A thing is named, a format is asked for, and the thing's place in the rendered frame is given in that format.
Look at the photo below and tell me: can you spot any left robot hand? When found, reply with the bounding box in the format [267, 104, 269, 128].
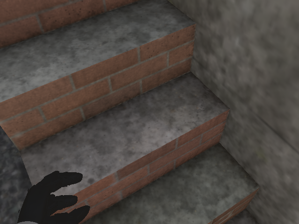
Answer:
[17, 171, 90, 224]

